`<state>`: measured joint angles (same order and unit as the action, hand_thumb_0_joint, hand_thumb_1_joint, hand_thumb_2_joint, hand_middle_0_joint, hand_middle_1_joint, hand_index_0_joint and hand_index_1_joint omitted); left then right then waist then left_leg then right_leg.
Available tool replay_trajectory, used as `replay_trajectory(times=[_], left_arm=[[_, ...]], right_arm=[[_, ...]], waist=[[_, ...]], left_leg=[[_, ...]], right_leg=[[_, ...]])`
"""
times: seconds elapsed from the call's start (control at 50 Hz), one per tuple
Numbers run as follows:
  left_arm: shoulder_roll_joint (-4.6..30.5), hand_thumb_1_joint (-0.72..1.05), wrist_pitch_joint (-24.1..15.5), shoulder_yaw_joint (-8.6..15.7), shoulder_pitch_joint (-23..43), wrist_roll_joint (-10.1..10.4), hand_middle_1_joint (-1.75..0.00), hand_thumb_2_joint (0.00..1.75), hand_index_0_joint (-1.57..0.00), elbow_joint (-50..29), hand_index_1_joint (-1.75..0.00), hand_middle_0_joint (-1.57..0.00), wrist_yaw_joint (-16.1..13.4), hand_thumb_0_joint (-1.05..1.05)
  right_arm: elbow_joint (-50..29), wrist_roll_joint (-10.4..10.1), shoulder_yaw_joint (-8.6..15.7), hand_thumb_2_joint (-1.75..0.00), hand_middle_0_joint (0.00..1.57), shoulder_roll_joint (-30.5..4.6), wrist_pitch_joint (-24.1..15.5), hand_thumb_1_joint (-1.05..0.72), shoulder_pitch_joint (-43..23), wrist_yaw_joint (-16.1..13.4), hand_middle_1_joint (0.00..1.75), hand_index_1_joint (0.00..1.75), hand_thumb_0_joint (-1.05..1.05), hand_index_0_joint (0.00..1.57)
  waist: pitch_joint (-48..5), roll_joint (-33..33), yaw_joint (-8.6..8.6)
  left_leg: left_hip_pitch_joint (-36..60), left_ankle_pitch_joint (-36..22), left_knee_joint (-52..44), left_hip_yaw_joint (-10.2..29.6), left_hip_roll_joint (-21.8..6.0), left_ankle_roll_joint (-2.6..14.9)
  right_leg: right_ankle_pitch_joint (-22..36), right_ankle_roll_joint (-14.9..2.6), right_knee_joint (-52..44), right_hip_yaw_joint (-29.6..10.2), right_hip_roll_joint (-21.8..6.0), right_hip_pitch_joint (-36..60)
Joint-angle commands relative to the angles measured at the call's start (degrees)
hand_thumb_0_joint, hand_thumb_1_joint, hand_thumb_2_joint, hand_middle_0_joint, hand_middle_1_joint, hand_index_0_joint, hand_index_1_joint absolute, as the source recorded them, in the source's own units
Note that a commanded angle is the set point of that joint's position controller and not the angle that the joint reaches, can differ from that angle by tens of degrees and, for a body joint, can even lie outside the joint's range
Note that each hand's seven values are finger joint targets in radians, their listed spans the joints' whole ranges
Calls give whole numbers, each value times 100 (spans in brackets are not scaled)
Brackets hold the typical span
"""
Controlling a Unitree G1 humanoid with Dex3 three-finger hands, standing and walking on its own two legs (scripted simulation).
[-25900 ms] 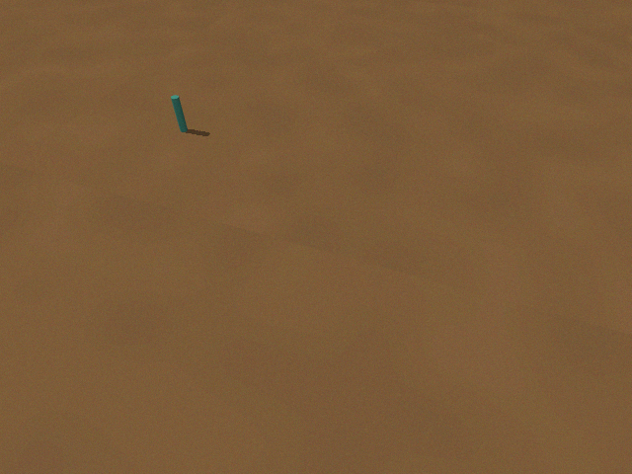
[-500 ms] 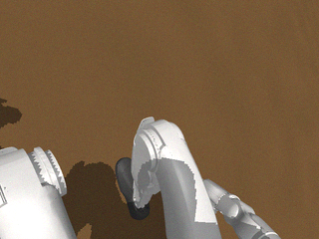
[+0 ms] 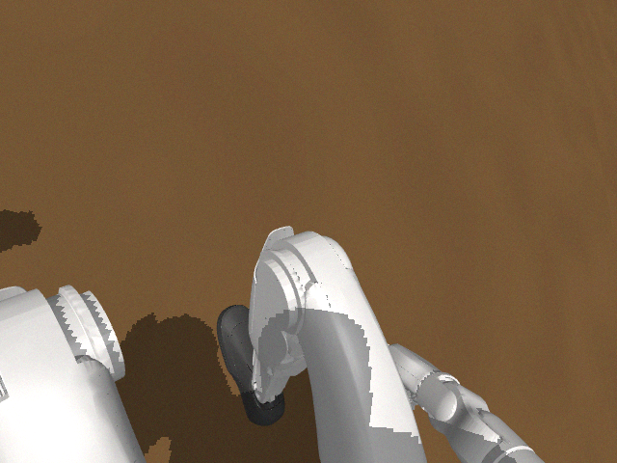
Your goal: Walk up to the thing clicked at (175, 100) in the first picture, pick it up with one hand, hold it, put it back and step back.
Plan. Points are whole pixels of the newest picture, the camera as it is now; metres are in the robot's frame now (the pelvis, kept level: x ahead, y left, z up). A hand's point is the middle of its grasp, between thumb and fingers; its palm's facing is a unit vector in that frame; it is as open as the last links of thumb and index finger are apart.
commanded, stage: withdraw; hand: left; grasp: from the side
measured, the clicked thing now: out of the picture +0.45 +0.33 -0.19
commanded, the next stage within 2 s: rise in 0.44 s
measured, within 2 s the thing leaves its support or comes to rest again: neither
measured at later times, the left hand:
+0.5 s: hand out of the picture +0.44 +0.38 -0.10, palm faces +0.46 -0.88 -0.06, open 17.3 cm
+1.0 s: hand out of the picture +0.33 +0.42 +0.02, palm faces +0.38 -0.79 -0.48, open 17.4 cm
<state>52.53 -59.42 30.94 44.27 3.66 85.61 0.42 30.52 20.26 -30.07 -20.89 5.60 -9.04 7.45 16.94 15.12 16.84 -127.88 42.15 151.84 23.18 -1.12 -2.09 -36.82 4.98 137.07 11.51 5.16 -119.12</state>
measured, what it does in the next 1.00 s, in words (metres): rises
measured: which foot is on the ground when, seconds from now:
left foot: down 0.00-1.00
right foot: down 0.00-1.00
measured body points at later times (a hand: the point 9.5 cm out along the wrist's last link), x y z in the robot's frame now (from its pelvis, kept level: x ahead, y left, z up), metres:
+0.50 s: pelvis +0.00 +0.00 +0.01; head +0.22 +0.18 +0.35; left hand +0.41 +0.43 -0.09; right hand +0.16 -0.25 -0.04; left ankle +0.07 +0.13 -0.26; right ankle +0.14 -0.13 -0.25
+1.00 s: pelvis +0.01 -0.01 +0.09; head +0.20 +0.09 +0.48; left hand +0.31 +0.46 +0.05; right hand +0.18 -0.25 -0.03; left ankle +0.07 +0.13 -0.26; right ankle +0.14 -0.13 -0.26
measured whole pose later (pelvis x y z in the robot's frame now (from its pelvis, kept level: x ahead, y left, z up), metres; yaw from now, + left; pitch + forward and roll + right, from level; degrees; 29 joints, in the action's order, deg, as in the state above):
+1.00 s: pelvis +0.01 -0.01 +0.09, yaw +9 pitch +32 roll -8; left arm 39.3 -12.7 26.0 25.6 -4.9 45.2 2.5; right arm 33.1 1.1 -3.2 -16.2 11.7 6.3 4.0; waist -6.4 -0.7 5.0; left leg -124.2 38.9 130.1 7.5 -2.8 0.2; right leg -38.2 3.2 124.8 1.5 0.4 -119.3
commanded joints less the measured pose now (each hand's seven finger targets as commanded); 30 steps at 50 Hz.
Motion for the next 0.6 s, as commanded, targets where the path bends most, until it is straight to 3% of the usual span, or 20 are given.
replay_trajectory(times=[0.0, 0.1, 0.16, 0.24, 0.26, 0.28, 0.34, 0.36, 0.38, 0.4, 0.42, 0.44, 0.48, 0.52, 0.54, 0.56, 0.58], left_arm=[[897, -29, -434, -65, 1392, 20, -26, 17, -39, -916, -25, -40, 12, 0], [928, -46, -440, -31, 1350, 7, -12, 10, -19, -827, -12, -19, 13, 0], [1140, -46, -433, 204, 1256, 66, -4, 4, -12, -985, -4, -12, -13, 0], [1666, -51, -370, 538, 1289, -6, -1, 2, -9, -1552, -1, -9, 14, 0], [1679, -51, -341, 634, 1234, 3, -2, 3, -8, -1769, -2, -8, 60, 0], [1918, -51, -284, 733, 1288, -43, -2, 3, -8, -1977, -2, -8, 91, 0], [1964, -53, 11, 824, 1081, -47, -2, 1, -8, -2491, -1, -7, 359, 0], [1780, -53, 143, 692, 1103, -4, -2, 2, -8, -2759, -2, -7, 490, 0], [1613, -56, 334, 683, 831, 27, -2, 0, -9, -2581, -1, -8, 604, 0], [1241, -56, 539, 459, 658, 73, -2, 0, -8, -2372, -1, -7, 722, 0], [1137, -59, 687, 421, 727, 146, -2, 0, -8, -2543, -1, -7, 817, 0], [573, -59, 921, 47, 438, 216, -3, 0, -8, -2011, -2, -7, 945, 0], [491, -60, 1197, 24, 411, 367, -3, 1, -7, -2299, -2, -5, 1125, 0], [727, -61, 1314, 92, 1106, 441, -4, 0, -6, -3203, -1, -4, 1253, 0], [329, -53, 1453, -172, 854, 428, -1, 5, -4, -2656, -1, -5, 1330, 0], [1447, -52, 1754, 247, 706, -427, -7, 6, -7, -3171, -7, -8, 989, 0], [1032, -55, 1987, 67, 789, -392, -8, 7, -7, -3136, -8, -8, 876, 0]], right_arm=[[31, 12, 677, -90, 20, -2043, 43, -92, 303, -125, 30, 30, 0, 20], [8, 21, 680, -90, 20, -2044, 63, -90, 290, -122, 30, 30, 0, 20], [-14, 2, 692, -90, 20, -2078, 67, -90, 319, -131, 30, 30, 0, 20], [-17, -18, 749, -90, 20, -2065, 113, -90, 340, -150, 30, 30, 0, 20], [-50, -39, 802, -90, 20, -2062, 128, -90, 358, -151, 30, 30, 0, 20], [-24, -48, 847, -90, 20, -2072, 143, -90, 424, -166, 30, 30, 0, 20], [-66, -160, 1065, -90, 20, -2055, 180, -91, 546, -209, 30, 30, 0, 20], [-62, -210, 1117, -90, 20, -1998, 199, -91, 640, -224, 30, 30, 0, 20], [-69, -268, 1211, -90, 20, -2005, 207, -91, 668, -241, 30, 30, 0, 20], [57, -335, 1244, -90, 20, -1929, 228, -91, 819, -245, 30, 30, 0, 20], [-18, -411, 1336, -90, 20, -1931, 201, -91, 810, -261, 30, 30, 0, 20], [7, -510, 1340, -90, 20, -1842, 202, -90, 842, -266, 30, 30, 0, 20], [-52, -646, 1475, -89, 20, -1829, 178, -89, 937, -306, 30, 30, 0, 20], [61, -751, 1628, -89, 20, -1786, 154, -87, 1141, -325, 30, 30, 0, 20], [32, -811, 1673, -89, 20, -1754, 126, -83, 1105, -315, 30, 30, 0, 20], [144, -979, 2042, -92, 20, -1620, 196, -91, 1313, -321, 30, 30, 0, 20], [-5, -1077, 2058, -92, 20, -1514, 236, -96, 1270, -306, 30, 30, 0, 20]], waist=[[-3311, -3413, 676], [-3278, -3307, 658], [-3365, -3367, 544], [-3644, -3782, 338], [-3770, -3859, 302], [-3923, -4088, 239], [-4279, -4303, 65], [-4403, -4328, 27], [-4394, -4350, -17], [-4228, -4216, 30], [-4163, -4087, 2], [-3929, -3746, 122], [-3922, -3375, 41], [-4190, -3374, -23], [-4105, -3306, 28], [-4952, -3933, -538], [-5113, -4131, -432]], left_leg=[[2454, -1208, -1870, -643, -391, 37], [2350, -1005, -1856, -658, -390, 54], [2405, -1085, -1889, -668, -394, 47], [2601, -1237, -1983, -725, -413, 11], [2745, -1358, -2035, -721, -421, -16], [2861, -1446, -2055, -752, -425, -27], [3022, -1598, -2149, -855, -422, -35], [3043, -1580, -2224, -878, -413, -33], [3091, -1673, -2290, -893, -409, -47], [2929, -1555, -2353, -903, -401, -34], [2787, -1473, -2365, -928, -387, -12], [2486, -1213, -2391, -930, -368, 48], [2186, -956, -2417, -988, -331, 132], [2263, -963, -2353, -1036, -307, 158], [2243, -852, -2396, -1022, -289, 169], [3097, -1234, -2716, -1183, -275, 101], [3245, -1223, -2847, -1149, -303, 82]], right_leg=[[1377, -483, -879, 824, 112, 1643], [1212, -483, -925, 830, 120, 1625], [1249, -485, -912, 813, 110, 1680], [1301, -516, -845, 750, 97, 1750], [1374, -518, -825, 746, 74, 1760], [1429, -526, -819, 690, 76, 1790], [1507, -559, -843, 561, 35, 1797], [1482, -570, -879, 531, 21, 1784], [1522, -581, -865, 533, 10, 1681], [1412, -589, -893, 538, 3, 1538], [1362, -599, -910, 518, -2, 1373], [1177, -584, -974, 538, -11, 1276], [1040, -551, -1139, 512, -23, 1348], [1065, -560, -1152, 438, -41, 1252], [957, -579, -1128, 442, -56, 1061], [984, -644, -1233, 285, -128, 1042], [951, -660, -1250, 252, -135, 903]])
